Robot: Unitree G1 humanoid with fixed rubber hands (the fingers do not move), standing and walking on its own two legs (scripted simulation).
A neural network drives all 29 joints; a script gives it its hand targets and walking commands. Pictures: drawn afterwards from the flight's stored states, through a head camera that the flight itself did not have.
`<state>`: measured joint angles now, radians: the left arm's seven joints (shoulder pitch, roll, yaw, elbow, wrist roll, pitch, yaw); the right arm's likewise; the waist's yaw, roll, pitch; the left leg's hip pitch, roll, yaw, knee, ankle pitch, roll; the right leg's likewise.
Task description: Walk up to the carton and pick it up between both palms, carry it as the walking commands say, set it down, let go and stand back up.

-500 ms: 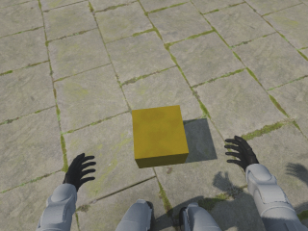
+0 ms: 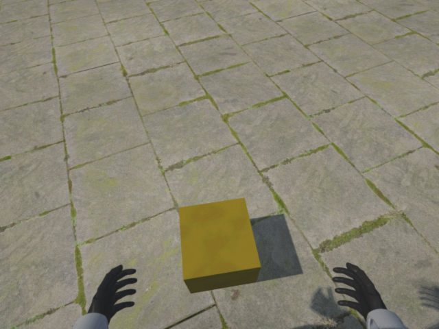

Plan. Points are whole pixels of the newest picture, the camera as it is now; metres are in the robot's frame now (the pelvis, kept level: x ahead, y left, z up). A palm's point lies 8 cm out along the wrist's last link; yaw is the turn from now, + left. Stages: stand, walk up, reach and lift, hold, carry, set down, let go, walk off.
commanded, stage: let go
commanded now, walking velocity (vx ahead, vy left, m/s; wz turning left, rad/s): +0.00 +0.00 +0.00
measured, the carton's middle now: (217, 245) +0.50 +0.06 -0.66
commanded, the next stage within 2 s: stand in 0.14 s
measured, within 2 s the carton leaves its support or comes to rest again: neither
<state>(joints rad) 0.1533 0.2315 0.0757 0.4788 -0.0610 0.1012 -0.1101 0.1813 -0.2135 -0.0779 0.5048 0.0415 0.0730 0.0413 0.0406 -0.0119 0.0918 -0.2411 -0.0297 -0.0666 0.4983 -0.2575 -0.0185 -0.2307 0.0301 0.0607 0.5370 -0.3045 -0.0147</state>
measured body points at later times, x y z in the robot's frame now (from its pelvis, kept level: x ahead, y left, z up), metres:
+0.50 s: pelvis +0.00 +0.01 +0.00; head -0.02 +0.02 +0.45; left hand +0.18 +0.28 -0.07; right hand +0.18 -0.25 -0.07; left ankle +0.00 +0.13 -0.74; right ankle -0.01 -0.11 -0.74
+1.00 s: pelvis +0.00 +0.01 +0.00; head -0.02 +0.02 +0.45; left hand +0.16 +0.29 -0.08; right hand +0.16 -0.25 -0.07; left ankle +0.00 +0.13 -0.74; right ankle -0.01 -0.11 -0.74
